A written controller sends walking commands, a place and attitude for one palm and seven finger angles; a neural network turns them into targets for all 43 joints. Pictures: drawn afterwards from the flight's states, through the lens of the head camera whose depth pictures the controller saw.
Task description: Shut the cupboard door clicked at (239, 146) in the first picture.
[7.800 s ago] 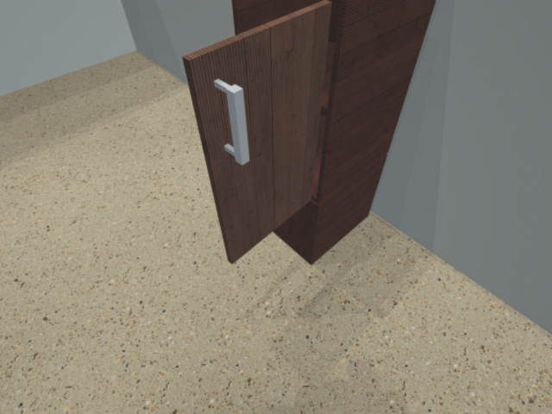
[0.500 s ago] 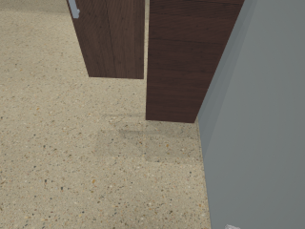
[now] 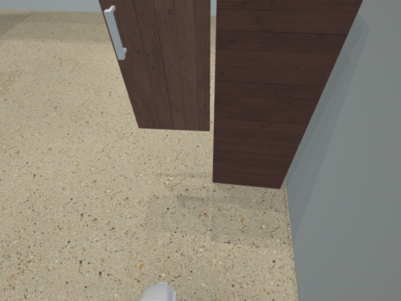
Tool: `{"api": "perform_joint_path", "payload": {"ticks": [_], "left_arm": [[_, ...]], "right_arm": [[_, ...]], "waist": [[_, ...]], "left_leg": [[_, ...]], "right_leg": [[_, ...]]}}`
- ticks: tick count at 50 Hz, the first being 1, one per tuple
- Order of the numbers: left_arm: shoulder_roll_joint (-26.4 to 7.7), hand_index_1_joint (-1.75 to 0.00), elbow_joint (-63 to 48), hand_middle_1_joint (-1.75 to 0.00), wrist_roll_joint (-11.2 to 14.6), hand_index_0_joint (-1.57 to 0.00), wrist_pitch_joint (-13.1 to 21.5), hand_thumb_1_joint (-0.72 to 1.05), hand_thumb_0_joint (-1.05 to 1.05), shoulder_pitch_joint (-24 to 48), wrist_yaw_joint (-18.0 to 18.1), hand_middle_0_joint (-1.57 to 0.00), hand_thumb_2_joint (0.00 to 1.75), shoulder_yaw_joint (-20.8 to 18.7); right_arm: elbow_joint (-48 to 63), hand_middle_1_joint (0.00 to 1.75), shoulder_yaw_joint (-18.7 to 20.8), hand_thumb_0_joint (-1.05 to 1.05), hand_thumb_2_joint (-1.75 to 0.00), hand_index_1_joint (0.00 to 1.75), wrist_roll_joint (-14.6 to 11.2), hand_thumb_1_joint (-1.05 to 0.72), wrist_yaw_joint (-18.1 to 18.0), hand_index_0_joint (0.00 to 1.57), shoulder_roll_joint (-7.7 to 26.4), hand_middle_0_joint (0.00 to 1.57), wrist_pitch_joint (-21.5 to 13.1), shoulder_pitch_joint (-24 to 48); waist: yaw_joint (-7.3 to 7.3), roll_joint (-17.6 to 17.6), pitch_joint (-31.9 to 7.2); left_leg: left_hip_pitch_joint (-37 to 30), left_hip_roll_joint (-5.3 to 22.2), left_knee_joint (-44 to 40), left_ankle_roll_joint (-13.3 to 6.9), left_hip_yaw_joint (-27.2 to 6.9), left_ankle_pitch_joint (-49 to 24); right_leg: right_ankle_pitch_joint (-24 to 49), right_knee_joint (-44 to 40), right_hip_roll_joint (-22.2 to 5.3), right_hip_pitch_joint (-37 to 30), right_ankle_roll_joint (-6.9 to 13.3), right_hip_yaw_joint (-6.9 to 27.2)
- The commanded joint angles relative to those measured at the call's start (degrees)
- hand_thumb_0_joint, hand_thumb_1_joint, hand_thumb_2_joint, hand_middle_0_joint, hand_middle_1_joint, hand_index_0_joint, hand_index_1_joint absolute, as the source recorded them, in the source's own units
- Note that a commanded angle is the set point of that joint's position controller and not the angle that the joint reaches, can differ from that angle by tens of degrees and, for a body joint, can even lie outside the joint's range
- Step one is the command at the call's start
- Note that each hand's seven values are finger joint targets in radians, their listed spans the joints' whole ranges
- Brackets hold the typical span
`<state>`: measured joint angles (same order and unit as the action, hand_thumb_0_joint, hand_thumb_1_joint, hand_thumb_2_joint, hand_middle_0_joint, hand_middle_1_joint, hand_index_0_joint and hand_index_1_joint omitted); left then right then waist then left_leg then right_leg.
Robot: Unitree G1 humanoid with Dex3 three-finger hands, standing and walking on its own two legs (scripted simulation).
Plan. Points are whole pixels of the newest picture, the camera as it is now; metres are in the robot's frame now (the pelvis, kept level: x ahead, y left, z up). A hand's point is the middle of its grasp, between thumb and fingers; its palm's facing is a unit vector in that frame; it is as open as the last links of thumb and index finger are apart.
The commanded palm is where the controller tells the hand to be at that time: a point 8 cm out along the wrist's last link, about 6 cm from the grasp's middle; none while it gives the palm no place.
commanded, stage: take the last steps up to it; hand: left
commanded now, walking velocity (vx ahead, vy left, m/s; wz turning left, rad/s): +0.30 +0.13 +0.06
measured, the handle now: (117, 33) +0.86 +0.32 +0.11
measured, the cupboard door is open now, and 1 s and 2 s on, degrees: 93 93 93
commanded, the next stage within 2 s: come to a stop and stand still in 0.80 s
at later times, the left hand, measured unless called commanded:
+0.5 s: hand (98, 248) +0.26 +0.29 -0.17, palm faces +0.00 -0.98 -0.21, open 7.4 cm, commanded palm none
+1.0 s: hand (115, 211) +0.38 +0.28 -0.18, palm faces +0.02 -0.98 -0.20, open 7.2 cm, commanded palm none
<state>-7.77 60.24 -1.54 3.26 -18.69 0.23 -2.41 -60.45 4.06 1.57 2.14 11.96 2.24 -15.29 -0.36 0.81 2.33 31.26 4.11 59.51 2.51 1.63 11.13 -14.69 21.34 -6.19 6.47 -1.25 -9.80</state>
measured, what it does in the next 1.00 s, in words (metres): walks ahead: left foot, then right foot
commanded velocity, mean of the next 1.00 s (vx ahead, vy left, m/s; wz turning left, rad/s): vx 0.18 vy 0.03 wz -0.04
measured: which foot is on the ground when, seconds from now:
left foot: up 0.00-0.18, down 0.20-0.68, up 0.70-1.00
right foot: down 0.00-0.20, up 0.22-0.66, down 0.68-1.00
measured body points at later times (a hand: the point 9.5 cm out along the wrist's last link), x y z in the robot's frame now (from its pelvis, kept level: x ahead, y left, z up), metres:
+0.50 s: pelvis +0.18 +0.11 -0.01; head +0.21 +0.10 +0.44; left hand +0.26 +0.34 -0.15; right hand +0.19 -0.12 -0.17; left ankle +0.15 +0.18 -0.75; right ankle +0.22 +0.00 -0.69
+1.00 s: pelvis +0.36 +0.10 -0.01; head +0.39 +0.11 +0.44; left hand +0.38 +0.33 -0.17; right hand +0.39 -0.14 -0.16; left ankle +0.43 +0.22 -0.74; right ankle +0.31 -0.01 -0.75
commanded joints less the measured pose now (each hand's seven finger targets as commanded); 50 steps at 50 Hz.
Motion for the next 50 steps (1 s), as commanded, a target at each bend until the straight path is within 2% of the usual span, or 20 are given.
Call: {"api": "perform_joint_path", "payload": {"ticks": [1,5,7,8,9,10,11,15,21,29,32,33,34,35,36,38,41,47,49,50], "left_arm": [[-9.58,-0.3,0.17,-0.3,-0.02,-0.2,1.9,0.9,0.0,-5.13,0.44,-0.2,0.9,-2.24],[-10.63,-0.3,1.4,-0.3,-0.58,-0.2,1.34,0.9,0.0,-4.61,0.42,-0.2,0.9,-2.45],[-11.26,-0.3,1.28,-0.3,-0.32,-0.2,0.72,0.9,0.0,-2.74,0.4,-0.2,0.9,-2.72],[-10.5,-0.3,1.24,-0.3,-0.14,-0.2,0.4,0.9,0.0,-2.51,0.26,-0.2,0.9,-2.59],[-7.66,-0.3,0.59,-0.3,0.2,-0.2,0.07,0.9,0.0,-4.17,-0.09,-0.2,0.9,-2.14],[-4.65,-0.3,-1.29,-0.3,0.62,-0.2,-0.14,0.9,0.0,-4.11,-0.25,-0.2,0.9,-1.48],[-4.49,-0.3,-3.27,-0.3,0.46,-0.2,-0.46,0.9,0.0,0.68,0.08,-0.2,0.9,-1.36],[-3.87,-0.3,-1.03,-0.3,0.01,-0.2,-0.88,0.9,0.0,2.27,-0.81,-0.2,0.9,-1.5],[-2.48,-0.3,-2.47,-0.3,0.04,-0.2,-1.92,0.9,0.0,4.21,-0.99,-0.2,0.9,-1.19],[-3.28,-0.3,-6.74,-0.3,0.1,-0.2,-2.17,0.9,0.0,12.92,-1.28,-0.2,0.9,-1.05],[-5.29,-0.3,-5.0,-0.3,-0.05,-0.2,-1.47,0.9,0.0,6.05,-1.06,-0.2,0.9,-1.65],[-7.89,-0.3,-2.8,-0.3,-0.18,-0.2,-0.84,0.9,0.0,-1.03,-0.75,-0.2,0.9,-2.39],[-12.8,-0.3,-0.5,-0.3,-0.3,-0.2,-0.17,0.9,0.0,-8.45,-0.21,-0.2,0.9,-3.7],[-15.05,-0.3,-0.32,-0.3,0.93,-0.2,-0.34,0.9,0.0,-10.38,0.26,-0.2,0.9,-3.89],[-12.7,-0.3,-1.27,-0.3,0.96,-0.2,-0.08,0.9,0.0,-5.85,0.83,-0.2,0.9,-3.82],[-9.32,-0.3,-2.88,-0.3,1.08,-0.2,0.14,0.9,0.0,0.69,1.03,-0.2,0.9,-2.42],[-6.12,-0.3,-2.55,-0.3,0.78,-0.2,1.27,0.9,0.0,3.11,0.83,-0.2,0.9,-1.29],[-7.45,-0.3,-0.61,-0.3,0.57,-0.2,0.93,0.9,0.0,2.93,0.84,-0.2,0.9,-1.45],[-6.97,-0.3,0.14,-0.3,0.99,-0.2,-0.04,0.9,0.0,3.52,1.35,-0.2,0.9,-0.59],[-5.95,-0.3,0.3,-0.3,0.98,-0.2,-0.55,0.9,0.0,1.97,1.51,-0.2,0.9,-0.18]], "right_arm": [[4.64,0.3,-0.48,0.0,-0.9,0.3,-0.38,-0.9,0.63,0.2,-0.39,0.2,-2.04,5.43],[6.06,0.3,-0.92,0.0,-0.9,0.3,-0.55,-0.9,0.97,0.2,-0.74,0.2,-3.36,7.63],[4.38,0.3,-0.79,0.0,-0.9,0.3,-0.38,-0.9,0.58,0.2,0.52,0.2,-4.08,2.36],[2.46,0.3,-0.23,0.0,-0.9,0.3,-0.16,-0.9,0.17,0.2,2.73,0.2,-4.5,-3.69],[0.48,0.3,1.18,0.0,-0.9,0.3,0.4,-0.9,-0.67,0.2,8.51,0.2,-4.95,-11.61],[-0.79,0.3,2.74,0.0,-0.9,0.3,0.51,-0.9,-1.74,0.2,14.24,0.2,-5.13,-17.84],[-1.17,0.3,2.67,0.0,-0.9,0.3,0.32,-0.9,-2.74,0.2,14.74,0.2,-4.49,-18.33],[2.19,0.3,-0.52,0.0,-0.9,0.3,0.01,-0.9,-3.27,0.2,4.42,0.2,-6.12,-4.62],[0.57,0.3,-0.84,0.0,-0.9,0.3,0.13,-0.9,-3.57,0.2,2.91,0.2,-7.48,-6.57],[-1.71,0.3,-1.1,0.0,-0.9,0.3,0.64,-0.9,-3.23,0.2,4.0,0.2,-6.27,-8.5],[-2.47,0.3,-1.47,0.0,-0.9,0.3,0.3,-0.9,-3.18,0.2,3.82,0.2,-5.93,-8.05],[-2.27,0.3,-1.49,0.0,-0.9,0.3,-0.29,-0.9,-2.96,0.2,3.1,0.2,-6.08,-7.04],[-0.93,0.3,-1.47,0.0,-0.9,0.3,-0.95,-0.9,-2.56,0.2,1.58,0.2,-6.21,-7.86],[0.28,0.3,-1.32,0.0,-0.9,0.3,-1.03,-0.9,-2.43,0.2,2.24,0.2,-5.48,-7.08],[0.29,0.3,-1.0,0.0,-0.9,0.3,-1.0,-0.9,-2.44,0.2,2.6,0.2,-5.11,-3.39],[0.54,0.3,-1.16,0.0,-0.9,0.3,-0.82,-0.9,-2.38,0.2,-0.36,0.2,-4.71,-1.06],[-1.28,0.3,-1.61,0.0,-0.9,0.3,-0.59,-0.9,-2.19,0.2,-2.96,0.2,-3.5,-6.11],[-0.42,0.3,-2.31,0.0,-0.9,0.3,-0.74,-0.9,-2.19,0.2,-3.77,0.2,-4.11,-2.93],[-1.52,0.3,-2.41,0.0,-0.9,0.3,-0.61,-0.9,-2.57,0.2,-1.93,0.2,-4.32,-4.5],[-1.75,0.3,-1.91,0.0,-0.9,0.3,-0.53,-0.9,-2.95,0.2,1.09,0.2,-4.79,-6.17]], "waist": [[2.61,-8.18,2.73],[2.96,-12.33,3.15],[0.12,-11.06,2.18],[-2.62,-6.32,-0.64],[-5.44,5.8,-6.99],[-7.09,19.63,-11.5],[-7.79,16.37,-10.37],[-1.07,6.27,-1.4],[0.59,1.76,-1.07],[-0.43,1.6,3.88],[3.19,-1.52,0.92],[6.21,-4.82,-2.65],[7.76,-14.84,-7.74],[7.47,-17.31,-7.32],[6.61,-11.79,-3.27],[3.19,-4.44,0.6],[-0.74,-7.29,-1.45],[0.05,-6.71,-3.12],[-1.27,-5.02,-4.03],[-0.85,1.99,-6.76]], "left_leg": [[4.35,1.44,-10.55,0.57,2.82,-1.02],[-4.32,-0.2,-23.48,-0.95,5.19,2.0],[-15.37,-2.33,-29.39,-1.96,7.23,0.51],[-24.62,-3.29,-32.47,-2.41,7.59,0.58],[-35.83,4.12,-33.82,-4.55,-0.7,1.62],[-42.33,15.94,-39.81,-9.21,-19.91,3.18],[-40.37,18.88,-44.75,-11.46,-22.49,4.67],[-22.88,14.47,-47.31,-9.88,-8.69,-1.0],[-26.93,13.38,-49.19,-11.9,-1.54,-16.55],[-25.36,12.55,-47.64,-11.68,0.84,-11.95],[-21.99,9.17,-36.71,-8.84,3.6,-15.03],[-15.66,5.2,-26.18,-6.58,6.32,-14.05],[-3.05,-1.81,-11.55,-3.59,10.48,0.8],[1.37,-4.21,3.21,-3.12,6.49,24.15],[4.31,-1.05,7.84,-3.72,-0.14,20.1],[2.88,1.6,5.68,-2.58,-1.44,12.46],[-4.62,2.08,-3.24,-0.73,0.61,7.9],[-12.72,-1.43,-25.7,0.47,3.88,0.67],[-23.24,-1.16,-34.95,0.18,2.86,-13.57],[-27.6,3.68,-33.88,-1.16,-0.74,-30.04]], "right_leg": [[11.54,-10.96,-13.46,-3.62,5.81,4.61],[12.54,-6.95,-14.13,-1.46,5.31,3.3],[10.75,-2.31,-12.91,3.59,4.32,1.64],[11.55,6.19,-10.32,6.76,3.38,-0.33],[1.91,20.77,-5.3,13.43,1.54,-3.42],[-20.81,38.32,2.34,25.16,-0.04,-2.52],[-20.22,48.49,1.91,29.78,1.85,4.72],[-4.19,51.43,-3.75,28.33,2.28,9.07],[1.06,37.73,-2.1,28.18,1.37,8.42],[1.74,18.16,0.58,19.92,2.49,4.53],[4.58,9.53,3.42,5.03,3.58,2.93],[6.36,7.75,0.52,-6.74,5.65,7.99],[9.71,2.85,-12.41,-19.06,11.48,26.25],[7.5,-5.59,-20.19,-17.01,17.07,36.35],[4.51,-7.26,-18.65,-11.42,16.6,33.97],[13.12,-7.9,-14.83,-2.8,13.32,23.46],[24.01,-8.09,-10.12,2.64,10.31,10.7],[31.83,-1.67,-7.39,0.94,8.89,7.23],[26.3,3.4,-4.66,5.83,5.31,5.93],[18.06,7.16,-2.0,7.23,3.06,5.18]]}}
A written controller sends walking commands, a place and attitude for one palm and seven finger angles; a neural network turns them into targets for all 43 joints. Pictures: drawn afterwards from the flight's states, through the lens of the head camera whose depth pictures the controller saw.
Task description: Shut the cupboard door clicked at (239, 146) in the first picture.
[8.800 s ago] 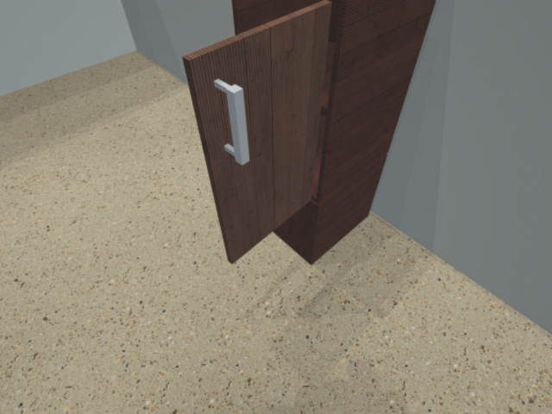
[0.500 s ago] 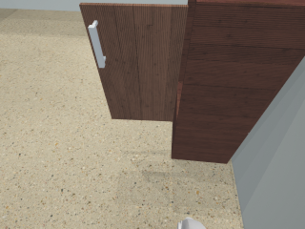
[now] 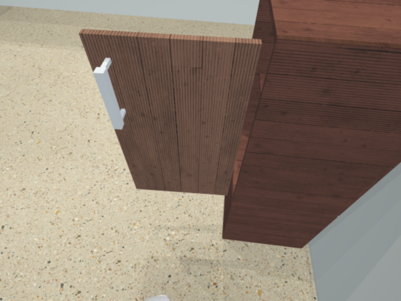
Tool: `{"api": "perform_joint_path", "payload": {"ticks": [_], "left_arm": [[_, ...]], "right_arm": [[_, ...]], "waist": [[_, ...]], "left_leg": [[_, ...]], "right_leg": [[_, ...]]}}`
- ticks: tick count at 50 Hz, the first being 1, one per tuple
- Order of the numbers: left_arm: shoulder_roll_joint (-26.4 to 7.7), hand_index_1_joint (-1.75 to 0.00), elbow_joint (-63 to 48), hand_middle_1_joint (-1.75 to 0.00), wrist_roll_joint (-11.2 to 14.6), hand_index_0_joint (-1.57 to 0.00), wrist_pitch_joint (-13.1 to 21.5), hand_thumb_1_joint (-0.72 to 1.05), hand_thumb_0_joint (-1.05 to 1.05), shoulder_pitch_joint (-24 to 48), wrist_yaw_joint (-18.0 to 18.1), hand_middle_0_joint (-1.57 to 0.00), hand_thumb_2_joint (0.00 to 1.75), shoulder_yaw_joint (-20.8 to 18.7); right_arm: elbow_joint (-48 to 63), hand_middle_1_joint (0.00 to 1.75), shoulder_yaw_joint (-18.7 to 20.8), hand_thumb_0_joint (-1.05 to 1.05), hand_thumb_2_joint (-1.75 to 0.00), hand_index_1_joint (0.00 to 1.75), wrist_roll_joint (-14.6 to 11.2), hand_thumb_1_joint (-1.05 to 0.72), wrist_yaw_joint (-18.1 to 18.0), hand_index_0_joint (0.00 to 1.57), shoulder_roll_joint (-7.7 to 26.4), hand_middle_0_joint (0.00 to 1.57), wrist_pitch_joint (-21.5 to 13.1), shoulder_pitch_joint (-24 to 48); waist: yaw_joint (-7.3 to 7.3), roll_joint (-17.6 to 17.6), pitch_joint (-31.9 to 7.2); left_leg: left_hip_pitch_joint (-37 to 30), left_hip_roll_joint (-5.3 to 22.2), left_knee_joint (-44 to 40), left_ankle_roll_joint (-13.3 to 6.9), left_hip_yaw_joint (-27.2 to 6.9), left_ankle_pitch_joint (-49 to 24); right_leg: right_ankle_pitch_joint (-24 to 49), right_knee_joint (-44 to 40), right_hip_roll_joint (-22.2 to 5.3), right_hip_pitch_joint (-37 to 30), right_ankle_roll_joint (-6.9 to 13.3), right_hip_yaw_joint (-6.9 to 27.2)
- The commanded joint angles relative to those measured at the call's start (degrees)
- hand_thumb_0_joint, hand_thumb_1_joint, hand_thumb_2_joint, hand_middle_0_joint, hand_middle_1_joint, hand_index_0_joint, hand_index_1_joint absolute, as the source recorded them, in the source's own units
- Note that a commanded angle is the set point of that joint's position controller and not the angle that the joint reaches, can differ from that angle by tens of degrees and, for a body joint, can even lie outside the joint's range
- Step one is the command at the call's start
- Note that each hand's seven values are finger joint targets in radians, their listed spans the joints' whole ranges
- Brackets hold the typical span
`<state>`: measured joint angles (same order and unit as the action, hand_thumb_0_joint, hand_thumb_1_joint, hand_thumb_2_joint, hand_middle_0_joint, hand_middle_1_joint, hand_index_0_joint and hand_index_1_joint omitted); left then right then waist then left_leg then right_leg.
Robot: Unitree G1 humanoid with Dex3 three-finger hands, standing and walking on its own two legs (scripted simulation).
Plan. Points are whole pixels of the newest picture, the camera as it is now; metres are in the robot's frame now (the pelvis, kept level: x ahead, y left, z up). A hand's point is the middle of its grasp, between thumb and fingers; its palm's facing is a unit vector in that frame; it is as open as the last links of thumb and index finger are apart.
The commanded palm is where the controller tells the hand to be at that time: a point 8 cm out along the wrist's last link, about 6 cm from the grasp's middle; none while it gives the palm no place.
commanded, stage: come to a stop and stand still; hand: left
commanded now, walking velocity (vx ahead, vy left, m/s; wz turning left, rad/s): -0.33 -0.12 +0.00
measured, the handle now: (113, 95) +0.49 +0.24 +0.12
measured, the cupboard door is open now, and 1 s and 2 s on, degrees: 93 93 93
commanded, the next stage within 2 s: look again from close up in 1.12 s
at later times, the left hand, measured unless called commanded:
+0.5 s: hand out of the picture +0.05 +0.16 -0.17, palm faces -0.02 -0.96 -0.27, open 7.4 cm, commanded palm none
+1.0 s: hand out of the picture +0.02 +0.16 -0.18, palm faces +0.00 -0.98 -0.18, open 7.4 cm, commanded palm none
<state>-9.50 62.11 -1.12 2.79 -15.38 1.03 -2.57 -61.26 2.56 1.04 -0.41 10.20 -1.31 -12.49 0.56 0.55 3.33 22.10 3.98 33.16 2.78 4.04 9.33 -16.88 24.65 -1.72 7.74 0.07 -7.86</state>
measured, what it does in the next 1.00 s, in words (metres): steps on the spot: left foot, then right foot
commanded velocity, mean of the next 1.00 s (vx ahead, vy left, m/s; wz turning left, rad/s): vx -0.03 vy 0.01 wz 0.00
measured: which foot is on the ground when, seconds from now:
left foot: up 0.00-0.00, down 0.02-0.42, up 0.44-0.68, down 0.70-1.00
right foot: down 0.00-0.06, up 0.08-0.40, down 0.42-1.00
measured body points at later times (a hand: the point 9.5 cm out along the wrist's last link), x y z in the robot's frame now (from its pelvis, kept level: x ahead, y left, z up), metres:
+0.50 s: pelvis -0.01 -0.03 -0.01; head +0.01 -0.06 +0.44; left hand +0.05 +0.21 -0.14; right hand +0.04 -0.28 -0.17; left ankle +0.04 +0.11 -0.72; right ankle -0.03 -0.15 -0.74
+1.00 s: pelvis +0.00 -0.01 +0.00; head +0.02 +0.00 +0.45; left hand +0.02 +0.22 -0.16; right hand +0.01 -0.24 -0.15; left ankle -0.02 +0.08 -0.74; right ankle -0.03 -0.15 -0.74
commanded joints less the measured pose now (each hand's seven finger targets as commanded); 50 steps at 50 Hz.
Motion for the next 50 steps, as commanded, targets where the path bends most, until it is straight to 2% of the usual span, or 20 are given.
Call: {"api": "perform_joint_path", "payload": {"ticks": [1,2,5,8,10,13,17,18,19,20,21,22,23,24,26,32,35,37,40,50], "left_arm": [[-3.4,-0.3,-1.45,-0.3,1.0,-0.2,-0.74,0.9,0.0,-3.58,1.17,-0.2,0.9,0.29],[-2.84,-0.3,-0.97,-0.3,0.88,-0.2,-1.54,0.9,0.0,-4.93,1.65,-0.2,0.9,0.51],[-4.47,-0.3,-1.38,-0.3,0.67,-0.2,-4.29,0.9,0.0,-3.72,1.36,-0.2,0.9,0.17],[-5.72,-0.3,-3.12,-0.3,0.37,-0.2,-5.49,0.9,0.0,-2.85,1.11,-0.2,0.9,-1.27],[-5.44,-0.3,-4.43,-0.3,0.39,-0.2,-5.61,0.9,0.0,-2.32,0.73,-0.2,0.9,-1.62],[-4.29,-0.3,-6.18,-0.3,0.38,-0.2,-6.08,0.9,0.0,-1.83,0.44,-0.2,0.9,-2.14],[-3.16,-0.3,-6.45,-0.3,0.18,-0.2,-5.1,0.9,0.0,-4.28,0.12,-0.2,0.9,-1.66],[-3.21,-0.3,-5.49,-0.3,0.07,-0.2,-4.67,0.9,0.0,-6.82,0.16,-0.2,0.9,-1.71],[-4.69,-0.3,-4.96,-0.3,-0.4,-0.2,-4.07,0.9,0.0,-8.09,0.34,-0.2,0.9,-1.75],[-8.75,-0.3,-5.24,-0.3,-0.91,-0.2,-3.08,0.9,0.0,-6.2,0.71,-0.2,0.9,-1.79],[-11.55,-0.3,-6.95,-0.3,-0.68,-0.2,-2.86,0.9,0.0,-1.75,0.75,-0.2,0.9,-1.6],[-12.13,-0.3,-8.24,-0.3,-0.68,-0.2,-2.88,0.9,0.0,1.39,0.72,-0.2,0.9,-1.28],[-10.9,-0.3,-8.5,-0.3,-0.87,-0.2,-2.65,0.9,0.0,3.34,0.71,-0.2,0.9,-1.23],[-10.24,-0.3,-7.88,-0.3,-0.59,-0.2,-2.28,0.9,0.0,4.31,0.74,-0.2,0.9,-1.14],[-9.7,-0.3,-7.29,-0.3,-0.37,-0.2,-1.77,0.9,0.0,3.79,0.62,-0.2,0.9,-1.09],[-10.7,-0.3,-4.0,-0.3,0.02,-0.2,-1.32,0.9,0.0,-0.5,0.85,-0.2,0.9,-1.67],[-7.09,-0.3,-3.62,-0.3,0.85,-0.2,-1.7,0.9,0.0,-0.08,0.59,-0.2,0.9,-0.79],[-5.7,-0.3,-3.35,-0.3,0.56,-0.2,-2.21,0.9,0.0,0.2,0.89,-0.2,0.9,-0.35],[-5.46,-0.3,-2.13,-0.3,0.52,-0.2,-3.03,0.9,0.0,1.74,0.64,-0.2,0.9,0.04],[-4.5,-0.3,1.28,-0.3,0.45,-0.2,-2.54,0.9,0.0,-0.45,0.69,-0.2,0.9,1.04]], "right_arm": [[-0.49,0.3,-0.1,0.0,-0.9,0.3,-0.12,-0.9,-1.06,0.2,6.24,0.2,-1.15,-8.74],[-0.38,0.3,0.38,0.0,-0.9,0.3,-0.27,-0.9,-1.54,0.2,8.31,0.2,-0.39,-7.53],[0.68,0.3,0.7,0.0,-0.9,0.3,-0.17,-0.9,-2.99,0.2,9.31,0.2,0.98,-4.9],[2.28,0.3,1.98,0.0,-0.9,0.3,0.09,-0.9,-3.76,0.2,11.24,0.2,2.0,-4.31],[3.99,0.3,2.5,0.0,-0.9,0.3,0.26,-0.9,-3.75,0.2,11.55,0.2,2.19,-1.09],[5.24,0.3,2.82,0.0,-0.9,0.3,0.4,-0.9,-3.31,0.2,11.0,0.2,2.18,1.88],[5.93,0.3,3.01,0.0,-0.9,0.3,0.6,-0.9,-2.08,0.2,10.45,0.2,2.45,4.49],[6.0,0.3,3.07,0.0,-0.9,0.3,0.29,-0.9,-1.71,0.2,10.08,0.2,2.7,4.87],[5.92,0.3,2.76,0.0,-0.9,0.3,-0.13,-0.9,-1.28,0.2,7.83,0.2,2.94,3.84],[6.34,0.3,1.92,0.0,-0.9,0.3,-0.71,-0.9,-0.73,0.2,3.02,0.2,3.38,3.02],[7.61,0.3,1.52,0.0,-0.9,0.3,-0.55,-0.9,0.03,0.2,3.45,0.2,3.85,5.08],[7.55,0.3,1.66,0.0,-0.9,0.3,-0.34,-0.9,0.62,0.2,4.22,0.2,4.09,5.44],[6.85,0.3,1.75,0.0,-0.9,0.3,-0.02,-0.9,0.91,0.2,3.7,0.2,4.02,5.55],[5.7,0.3,1.7,0.0,-0.9,0.3,0.18,-0.9,0.76,0.2,3.83,0.2,4.14,4.31],[4.31,0.3,1.48,0.0,-0.9,0.3,-0.06,-0.9,0.71,0.2,4.13,0.2,3.63,1.32],[2.54,0.3,0.41,0.0,-0.9,0.3,-0.44,-0.9,-0.08,0.2,3.03,0.2,1.94,-1.8],[1.09,0.3,0.54,0.0,-0.9,0.3,-0.31,-0.9,-0.9,0.2,5.49,0.2,0.63,-4.34],[1.18,0.3,0.36,0.0,-0.9,0.3,-0.1,-0.9,-1.3,0.2,6.83,0.2,1.0,-3.52],[0.0,0.3,-0.22,0.0,-0.9,0.3,-0.25,-0.9,-1.62,0.2,5.57,0.2,0.88,-3.89],[-1.9,0.3,-0.86,0.0,-0.9,0.3,-0.41,-0.9,-1.82,0.2,4.26,0.2,0.54,-5.27]], "waist": [[-1.29,6.95,-9.63],[-1.44,7.23,-8.25],[-1.77,13.75,-1.66],[-2.47,9.45,-6.7],[-1.77,5.31,-8.95],[-0.91,6.98,-10.27],[0.37,9.68,-9.51],[1.56,7.67,-9.33],[1.9,0.69,-8.11],[1.04,-14.16,-4.44],[1.15,-18.11,-0.46],[0.82,-13.35,0.85],[0.08,-10.92,2.5],[-0.47,-14.62,3.68],[-0.61,-12.24,2.97],[0.74,-7.45,-2.73],[0.72,0.05,-7.33],[0.84,-1.78,-5.47],[0.57,5.38,-2.37],[-0.04,-1.42,0.29]], "left_leg": [[-20.13,10.58,-5.79,-5.2,-8.39,-44.58],[-18.29,14.25,-6.47,-8.21,-9.73,-46.51],[-13.32,16.72,-11.58,-12.03,-12.74,-51.1],[-16.14,18.75,-9.48,-15.13,-11.91,-49.64],[-17.89,18.45,-8.55,-15.37,-11.27,-43.08],[-14.32,17.29,-10.81,-13.82,-9.36,-29.16],[-8.24,14.12,-11.36,-10.58,-7.82,-10.46],[-4.79,11.94,-9.45,-8.7,-6.66,-2.16],[-0.9,7.15,-5.91,-5.95,-4.02,6.5],[4.05,0.06,1.0,-1.99,-0.19,17.08],[2.42,-1.43,7.3,-0.94,-1.06,21.19],[-0.08,-1.1,11.42,-1.31,-3.07,20.16],[0.4,-1.59,13.62,-1.49,-3.09,16.98],[1.92,-1.49,14.81,-1.42,-3.63,14.56],[1.57,-1.32,13.94,-0.96,-3.02,12.97],[-6.37,-3.37,-7.33,0.05,-0.7,7.99],[-16.23,3.42,-10.23,-2.88,-6.14,-14.14],[-13.11,5.09,-9.71,-3.65,-5.92,-11.22],[-11.16,4.15,-13.57,-4.13,-6.72,-11.67],[-12.85,2.57,-15.24,-3.54,-5.44,-6.59]], "right_leg": [[9.19,4.76,-4.48,6.73,-0.48,2.23],[-2.95,6.06,-3.09,6.18,-1.06,2.61],[-15.91,20.9,-1.88,10.47,-1.46,3.99],[-17.25,35.64,-1.09,15.85,-1.1,8.89],[-15.63,37.42,-0.46,18.5,-1.21,9.35],[-12.58,35.33,-0.49,16.72,-1.72,9.39],[-6.52,15.11,-0.61,6.32,-1.02,5.02],[0.12,7.64,-0.21,1.2,-1.14,3.81],[3.65,-0.53,-1.44,-1.96,-0.94,5.8],[-3.28,-10.22,-11.4,0.79,2.65,20.01],[-10.21,-15.96,-19.2,10.6,6.73,26.81],[-17.49,-17.17,-19.58,16.16,8.45,25.24],[-14.0,-15.83,-16.71,16.85,7.74,23.99],[-6.62,-14.16,-14.91,14.22,7.08,22.27],[4.39,-11.38,-14.66,9.71,7.3,18.05],[26.85,-2.13,-14.29,-1.85,6.92,15.4],[19.07,2.84,-7.11,2.32,1.72,9.08],[11.76,-0.83,-5.77,1.92,0.99,8.87],[8.78,0.0,-4.41,0.68,0.35,6.76],[9.9,-4.31,-5.15,1.26,0.4,7.89]]}}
